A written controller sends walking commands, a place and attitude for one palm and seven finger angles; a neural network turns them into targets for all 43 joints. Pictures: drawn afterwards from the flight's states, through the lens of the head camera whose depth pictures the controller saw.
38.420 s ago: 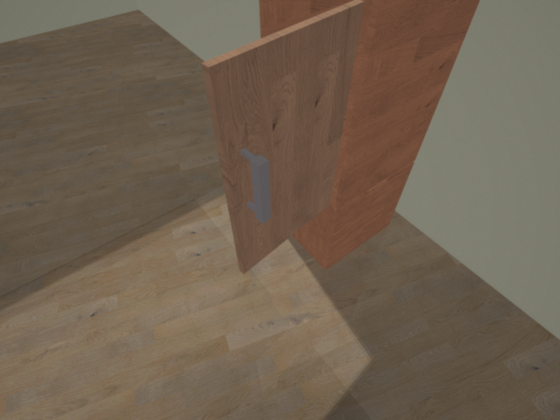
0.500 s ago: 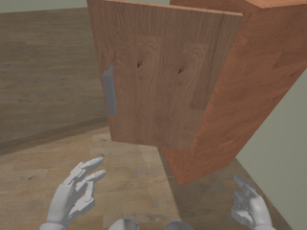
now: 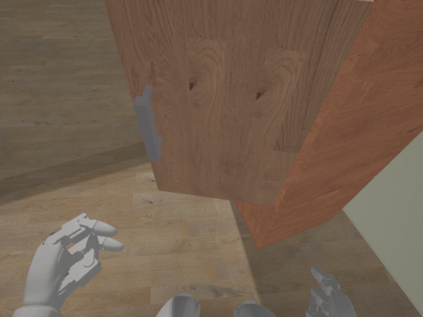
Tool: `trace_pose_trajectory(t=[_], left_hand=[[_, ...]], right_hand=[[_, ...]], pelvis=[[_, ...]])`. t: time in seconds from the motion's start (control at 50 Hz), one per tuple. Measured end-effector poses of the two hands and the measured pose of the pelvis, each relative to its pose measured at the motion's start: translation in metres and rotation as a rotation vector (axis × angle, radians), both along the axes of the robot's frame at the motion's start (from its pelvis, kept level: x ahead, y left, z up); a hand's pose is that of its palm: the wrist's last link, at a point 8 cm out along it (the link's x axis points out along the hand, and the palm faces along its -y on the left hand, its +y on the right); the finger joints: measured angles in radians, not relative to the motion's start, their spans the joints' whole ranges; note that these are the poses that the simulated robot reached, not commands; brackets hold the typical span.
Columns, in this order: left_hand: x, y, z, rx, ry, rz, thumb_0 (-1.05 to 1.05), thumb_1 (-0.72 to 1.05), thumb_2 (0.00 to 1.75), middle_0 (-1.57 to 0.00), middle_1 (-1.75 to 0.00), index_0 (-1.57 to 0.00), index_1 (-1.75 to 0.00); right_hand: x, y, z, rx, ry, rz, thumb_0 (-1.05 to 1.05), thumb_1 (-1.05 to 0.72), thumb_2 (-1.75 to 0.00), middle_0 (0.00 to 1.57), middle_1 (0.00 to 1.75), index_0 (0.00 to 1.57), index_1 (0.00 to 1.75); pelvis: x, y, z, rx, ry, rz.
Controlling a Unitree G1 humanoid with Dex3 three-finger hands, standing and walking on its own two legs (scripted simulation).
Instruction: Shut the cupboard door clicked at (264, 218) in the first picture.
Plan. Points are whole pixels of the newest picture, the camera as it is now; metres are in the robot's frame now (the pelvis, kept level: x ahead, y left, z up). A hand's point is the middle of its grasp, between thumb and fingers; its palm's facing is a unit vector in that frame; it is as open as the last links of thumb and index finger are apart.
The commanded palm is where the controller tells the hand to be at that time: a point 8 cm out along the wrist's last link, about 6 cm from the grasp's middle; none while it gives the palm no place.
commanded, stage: raise the hand and make a fist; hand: left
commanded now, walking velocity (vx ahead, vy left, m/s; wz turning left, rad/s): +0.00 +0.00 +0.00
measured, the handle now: (151, 125) +0.47 +0.17 +0.08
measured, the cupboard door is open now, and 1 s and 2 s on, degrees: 61 61 61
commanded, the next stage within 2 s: bring the fist close to the handle in 1.04 s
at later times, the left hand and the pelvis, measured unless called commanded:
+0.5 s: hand (105, 257) +0.21 +0.19 +0.05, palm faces -0.10 -0.99 -0.01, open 3.1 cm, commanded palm +0.19 +0.25 +0.07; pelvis +0.00 +0.01 +0.01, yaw +1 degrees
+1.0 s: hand (90, 240) +0.22 +0.20 +0.09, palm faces -0.03 -1.00 -0.06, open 3.2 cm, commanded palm +0.20 +0.25 +0.08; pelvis +0.00 +0.01 +0.01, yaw +1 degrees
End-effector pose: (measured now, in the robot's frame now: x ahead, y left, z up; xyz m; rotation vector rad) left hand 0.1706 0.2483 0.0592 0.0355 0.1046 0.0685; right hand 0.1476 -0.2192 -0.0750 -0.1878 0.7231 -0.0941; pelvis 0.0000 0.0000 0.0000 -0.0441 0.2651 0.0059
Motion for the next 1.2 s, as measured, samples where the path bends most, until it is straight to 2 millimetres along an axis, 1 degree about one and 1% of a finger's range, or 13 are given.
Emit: trace_pose_trajectory(t=[0.06,0.2,0.34,0.38,0.52,0.56,0.66,0.7,0.84,0.88,1.02,1.14,1.2], left_hand=[[0.002,0.003,0.009,0.024,-0.102,-0.012,0.02,0.90,0.90,-0.88,-1.05,-0.88,-1.05],[0.015,-0.023,-0.018,-0.038,0.010,-0.215,0.02,0.90,0.91,-1.01,-1.19,-1.01,-1.19],[0.015,0.005,0.024,0.011,-0.123,-0.065,0.02,0.90,0.90,-1.14,-1.33,-1.14,-1.33],[0.015,0.008,0.027,0.013,-0.145,-0.052,0.02,0.90,0.90,-1.18,-1.37,-1.18,-1.37],[0.019,-0.008,-0.004,-0.032,0.004,-0.180,0.02,0.90,0.91,-1.26,-1.46,-1.27,-1.46],[0.020,-0.006,0.002,-0.021,-0.007,-0.180,0.02,0.90,0.90,-1.28,-1.47,-1.28,-1.47],[0.024,0.012,0.036,0.035,-0.148,-0.099,0.02,0.90,0.90,-1.29,-1.49,-1.29,-1.49],[0.027,0.016,0.040,0.041,-0.164,-0.087,0.02,0.90,0.90,-1.30,-1.49,-1.30,-1.49],[0.030,0.001,0.004,-0.033,0.021,-0.173,0.02,0.90,0.91,-1.30,-1.50,-1.30,-1.50],[0.028,-0.002,0.004,-0.033,0.014,-0.172,0.02,0.90,0.91,-1.30,-1.50,-1.30,-1.50],[0.030,0.009,0.034,0.031,-0.163,-0.099,0.02,0.90,0.90,-1.30,-1.50,-1.30,-1.50],[0.029,0.000,0.010,-0.010,-0.019,-0.152,0.02,0.90,0.91,-1.30,-1.50,-1.30,-1.50],[0.027,-0.004,0.010,-0.017,-0.009,-0.161,0.02,0.90,0.90,-1.30,-1.50,-1.30,-1.50]], right_hand=[[0.007,-0.011,-0.005,-0.039,0.008,0.023,0.01,-0.90,-0.90,0.20,0.30,0.20,0.30],[0.031,-0.019,0.005,-0.074,-0.059,-0.001,0.01,-0.90,-0.90,0.20,0.29,0.20,0.30],[0.047,-0.001,0.028,-0.040,-0.126,0.023,0.01,-0.90,-0.90,0.20,0.29,0.20,0.30],[0.048,0.005,0.029,-0.030,-0.131,0.048,0.01,-0.90,-0.90,0.20,0.29,0.20,0.30],[0.037,0.011,0.029,-0.031,-0.107,0.075,0.01,-0.90,-0.90,0.20,0.30,0.20,0.30],[0.031,0.010,0.031,-0.035,-0.095,0.065,0.01,-0.90,-0.90,0.20,0.30,0.21,0.30],[0.017,0.006,0.031,-0.037,-0.069,0.051,0.01,-0.90,-0.90,0.20,0.30,0.20,0.30],[0.013,0.004,0.028,-0.034,-0.058,0.049,0.01,-0.90,-0.90,0.20,0.30,0.20,0.30],[0.003,-0.005,0.029,-0.043,-0.042,0.019,0.01,-0.90,-0.90,0.20,0.30,0.20,0.30],[0.003,-0.007,0.032,-0.055,-0.047,0.014,0.01,-0.90,-0.90,0.20,0.30,0.20,0.30],[0.012,-0.008,0.030,-0.056,-0.061,0.040,0.01,-0.90,-0.90,0.20,0.29,0.20,0.30],[0.020,-0.003,0.028,-0.027,-0.073,0.040,0.01,-0.90,-0.90,0.20,0.30,0.20,0.30],[0.022,-0.002,0.031,-0.029,-0.084,0.041,0.01,-0.90,-0.90,0.20,0.30,0.20,0.30]], pelvis=[[0.003,0.002,-0.005,-0.007,0.016,0.013],[0.004,0.007,-0.008,-0.008,0.023,0.004],[0.006,0.008,0.003,-0.009,-0.011,0.007],[0.005,0.009,0.004,-0.013,-0.012,0.014],[-0.002,0.010,0.006,-0.018,-0.025,0.018],[-0.002,0.010,0.009,-0.017,-0.034,0.015],[-0.002,0.010,0.014,-0.018,-0.051,0.017],[-0.002,0.011,0.014,-0.018,-0.052,0.020],[-0.002,0.012,0.017,-0.009,-0.047,0.010],[-0.002,0.011,0.017,-0.007,-0.049,0.007],[-0.001,0.009,0.014,-0.010,-0.047,0.014],[-0.001,0.010,0.015,-0.008,-0.044,0.013],[0.000,0.008,0.016,-0.006,-0.046,0.012]])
